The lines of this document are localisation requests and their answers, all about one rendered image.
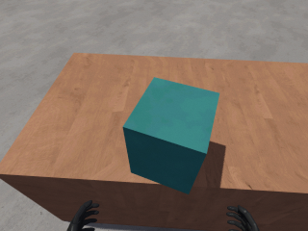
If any pedestal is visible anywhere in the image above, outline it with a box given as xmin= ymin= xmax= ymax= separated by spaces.
xmin=0 ymin=52 xmax=308 ymax=231

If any left robot hand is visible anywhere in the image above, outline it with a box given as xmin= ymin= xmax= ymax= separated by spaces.
xmin=66 ymin=200 xmax=99 ymax=231

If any right robot hand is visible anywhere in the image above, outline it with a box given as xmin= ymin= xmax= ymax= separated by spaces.
xmin=226 ymin=205 xmax=260 ymax=231

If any carton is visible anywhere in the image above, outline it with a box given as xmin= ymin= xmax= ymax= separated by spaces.
xmin=122 ymin=77 xmax=219 ymax=194

